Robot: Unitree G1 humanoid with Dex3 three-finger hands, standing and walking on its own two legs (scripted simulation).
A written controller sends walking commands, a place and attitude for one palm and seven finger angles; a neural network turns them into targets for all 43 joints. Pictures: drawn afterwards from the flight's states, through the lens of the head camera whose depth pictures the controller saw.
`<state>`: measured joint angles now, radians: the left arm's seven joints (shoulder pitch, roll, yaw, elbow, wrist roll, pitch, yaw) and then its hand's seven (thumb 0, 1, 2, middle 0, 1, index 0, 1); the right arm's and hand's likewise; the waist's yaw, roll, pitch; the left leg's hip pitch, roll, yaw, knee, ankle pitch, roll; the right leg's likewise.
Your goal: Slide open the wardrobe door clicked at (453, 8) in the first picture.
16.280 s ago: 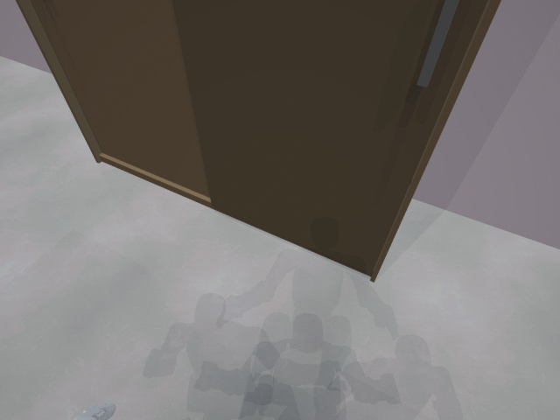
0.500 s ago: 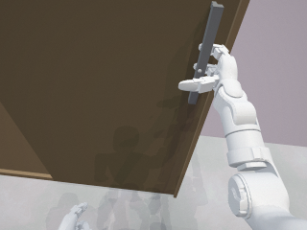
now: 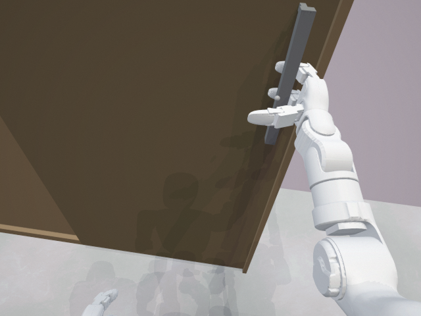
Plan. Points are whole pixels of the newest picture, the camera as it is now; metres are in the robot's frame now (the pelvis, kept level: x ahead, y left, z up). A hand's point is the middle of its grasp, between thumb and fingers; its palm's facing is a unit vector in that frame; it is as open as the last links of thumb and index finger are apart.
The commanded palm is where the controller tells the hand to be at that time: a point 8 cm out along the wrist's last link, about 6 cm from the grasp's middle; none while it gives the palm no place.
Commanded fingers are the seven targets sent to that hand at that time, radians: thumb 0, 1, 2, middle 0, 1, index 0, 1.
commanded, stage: grip the handle and tug to test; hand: right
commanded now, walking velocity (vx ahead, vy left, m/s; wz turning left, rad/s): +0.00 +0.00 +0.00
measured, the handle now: (284, 82) +0.50 -0.10 +0.24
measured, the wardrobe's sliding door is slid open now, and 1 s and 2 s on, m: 0.00 0.00 0.01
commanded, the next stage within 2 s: tug the door sideways, standing still in 1.38 s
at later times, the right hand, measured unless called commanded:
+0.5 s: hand (278, 96) +0.44 -0.08 +0.24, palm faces +0.06 +1.00 +0.02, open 8.0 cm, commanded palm +0.41 -0.12 +0.23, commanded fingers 0.00 -0.81 -0.86 0.44 1.39 0.44 1.39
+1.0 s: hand (275, 97) +0.44 -0.07 +0.24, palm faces +0.05 +1.00 +0.03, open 6.2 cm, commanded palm +0.40 -0.12 +0.23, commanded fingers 0.00 -0.90 -0.90 0.45 1.40 0.45 1.40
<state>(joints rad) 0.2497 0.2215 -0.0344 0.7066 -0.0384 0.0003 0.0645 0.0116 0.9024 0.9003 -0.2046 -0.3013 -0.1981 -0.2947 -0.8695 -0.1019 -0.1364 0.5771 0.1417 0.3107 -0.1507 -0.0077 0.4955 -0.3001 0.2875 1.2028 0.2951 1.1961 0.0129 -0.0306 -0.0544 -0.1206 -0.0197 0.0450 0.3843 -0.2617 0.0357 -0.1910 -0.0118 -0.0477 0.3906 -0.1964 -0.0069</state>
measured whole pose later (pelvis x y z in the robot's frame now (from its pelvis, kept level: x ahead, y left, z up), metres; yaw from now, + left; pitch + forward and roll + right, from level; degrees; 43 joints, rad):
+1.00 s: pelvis +0.01 +0.00 +0.00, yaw +0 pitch +0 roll +0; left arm 0.21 0.22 -0.03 0.67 -0.04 0.02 0.05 0.01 0.90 0.90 -0.20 -0.30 -0.20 -0.29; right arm -0.79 -0.10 -0.13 0.44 0.14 0.37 -0.16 0.01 -0.70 -0.78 0.31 1.35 0.29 1.34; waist 0.01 -0.04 -0.06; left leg -0.10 -0.02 0.04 0.37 -0.27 0.04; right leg -0.16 -0.01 -0.05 0.38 -0.21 0.00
